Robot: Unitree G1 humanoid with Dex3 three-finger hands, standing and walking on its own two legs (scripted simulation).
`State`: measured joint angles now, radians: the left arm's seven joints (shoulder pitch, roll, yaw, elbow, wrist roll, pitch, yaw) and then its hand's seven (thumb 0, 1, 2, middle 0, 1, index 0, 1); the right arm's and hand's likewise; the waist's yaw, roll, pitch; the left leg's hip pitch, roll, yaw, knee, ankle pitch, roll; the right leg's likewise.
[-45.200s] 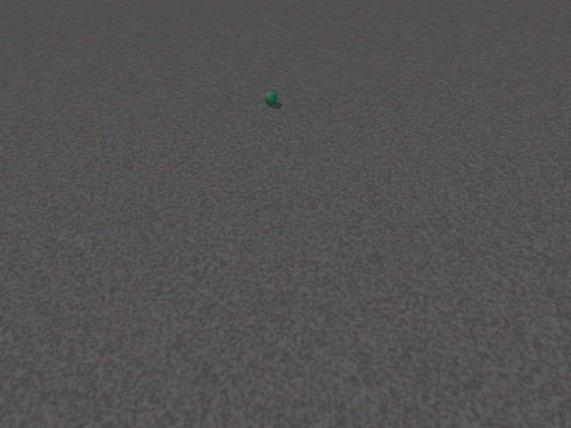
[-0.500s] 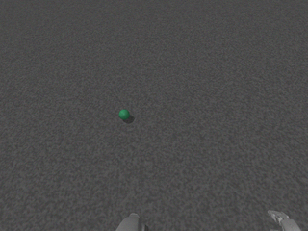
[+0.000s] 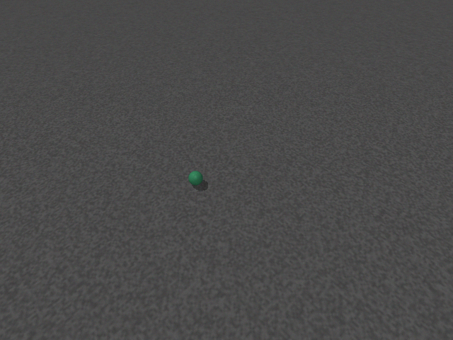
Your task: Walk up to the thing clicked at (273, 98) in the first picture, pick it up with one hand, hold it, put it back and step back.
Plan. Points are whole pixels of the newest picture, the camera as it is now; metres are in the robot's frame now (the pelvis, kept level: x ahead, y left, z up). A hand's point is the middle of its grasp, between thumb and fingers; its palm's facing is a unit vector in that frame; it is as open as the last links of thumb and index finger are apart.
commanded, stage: step back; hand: left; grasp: from above
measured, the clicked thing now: (195, 178) +1.13 +0.20 -0.72
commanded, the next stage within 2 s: stand in 0.72 s
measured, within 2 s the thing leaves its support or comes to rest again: neither
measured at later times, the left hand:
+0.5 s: hand out of the picture +0.08 +0.30 -0.15, palm faces -0.01 -0.92 -0.38, open 7.4 cm
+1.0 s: hand (97, 338) +0.19 +0.26 -0.13, palm faces -0.05 -0.94 -0.34, open 7.4 cm
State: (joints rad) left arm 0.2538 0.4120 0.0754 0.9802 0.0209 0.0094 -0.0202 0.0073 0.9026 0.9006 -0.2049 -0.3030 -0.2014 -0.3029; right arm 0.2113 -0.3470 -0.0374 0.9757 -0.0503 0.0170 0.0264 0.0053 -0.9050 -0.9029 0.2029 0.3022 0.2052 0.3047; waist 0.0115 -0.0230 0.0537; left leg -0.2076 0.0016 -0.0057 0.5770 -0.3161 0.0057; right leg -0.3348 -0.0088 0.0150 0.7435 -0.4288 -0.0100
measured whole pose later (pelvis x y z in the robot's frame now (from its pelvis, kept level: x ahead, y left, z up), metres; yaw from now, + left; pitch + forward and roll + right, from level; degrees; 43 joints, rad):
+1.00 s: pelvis +0.06 +0.02 +0.02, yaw -1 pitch -3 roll +0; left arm 0.02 0.34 0.00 1.09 0.00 -0.02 0.00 0.00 0.90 0.90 -0.20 -0.30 -0.20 -0.30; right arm 0.05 -0.35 -0.01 1.10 0.00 -0.01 0.01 0.00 -0.91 -0.90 0.20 0.30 0.20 0.30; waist -0.01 -0.01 0.08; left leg -0.10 0.02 0.03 0.37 -0.21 -0.01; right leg -0.10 -0.01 0.02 0.38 -0.23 0.01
